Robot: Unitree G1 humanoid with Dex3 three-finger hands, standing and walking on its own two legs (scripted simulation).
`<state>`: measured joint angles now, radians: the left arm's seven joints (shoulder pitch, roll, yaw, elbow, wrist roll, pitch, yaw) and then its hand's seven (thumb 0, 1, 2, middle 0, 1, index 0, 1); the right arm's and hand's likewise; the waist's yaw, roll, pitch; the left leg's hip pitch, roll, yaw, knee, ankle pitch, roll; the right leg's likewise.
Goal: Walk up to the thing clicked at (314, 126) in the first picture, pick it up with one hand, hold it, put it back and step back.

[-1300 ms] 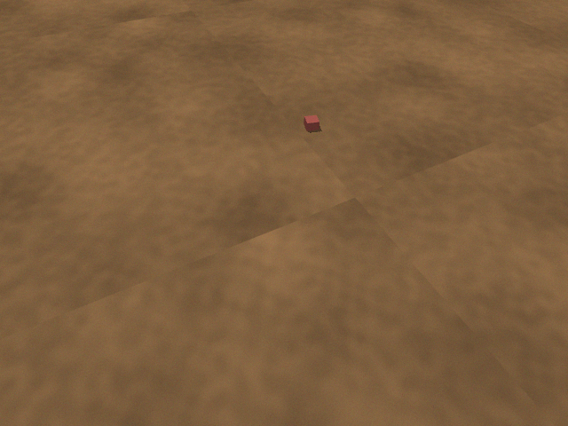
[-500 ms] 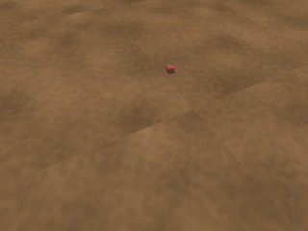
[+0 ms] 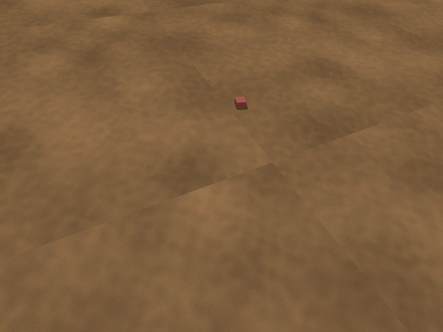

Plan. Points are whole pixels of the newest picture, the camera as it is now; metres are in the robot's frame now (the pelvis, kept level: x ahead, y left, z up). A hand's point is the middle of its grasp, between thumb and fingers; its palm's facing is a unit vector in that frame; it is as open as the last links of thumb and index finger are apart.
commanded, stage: walk up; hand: left
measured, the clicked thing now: (240, 102) +1.75 -0.19 -0.75
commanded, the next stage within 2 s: none
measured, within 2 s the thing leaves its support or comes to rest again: neither
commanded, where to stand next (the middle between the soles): +1.43 -0.50 m, yaw +13 degrees
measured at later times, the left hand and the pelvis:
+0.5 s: hand (139, 329) +0.17 +0.16 -0.16, palm faces +0.13 -0.94 -0.33, open 7.4 cm; pelvis +0.19 -0.12 -0.01, yaw +5 degrees
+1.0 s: hand (182, 175) +0.55 +0.11 -0.14, palm faces +0.13 -0.89 -0.43, open 7.4 cm; pelvis +0.47 -0.21 -0.04, yaw +8 degrees
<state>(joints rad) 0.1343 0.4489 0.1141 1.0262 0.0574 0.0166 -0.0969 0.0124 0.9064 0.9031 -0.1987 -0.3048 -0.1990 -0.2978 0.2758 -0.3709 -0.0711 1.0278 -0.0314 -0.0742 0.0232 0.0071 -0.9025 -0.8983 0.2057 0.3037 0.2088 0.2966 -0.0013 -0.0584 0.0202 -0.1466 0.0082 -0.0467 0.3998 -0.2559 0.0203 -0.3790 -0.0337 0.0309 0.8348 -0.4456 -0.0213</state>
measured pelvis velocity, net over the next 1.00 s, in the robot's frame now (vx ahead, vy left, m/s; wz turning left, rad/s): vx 0.47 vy -0.21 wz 0.14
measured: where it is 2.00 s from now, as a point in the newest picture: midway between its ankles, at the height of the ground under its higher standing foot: (275, 196)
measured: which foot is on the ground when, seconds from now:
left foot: down 0.00-0.16, up 0.18-0.54, down 0.56-0.96, up 0.98-1.00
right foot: up 0.00-0.12, down 0.14-0.60, up 0.62-0.92, down 0.94-1.00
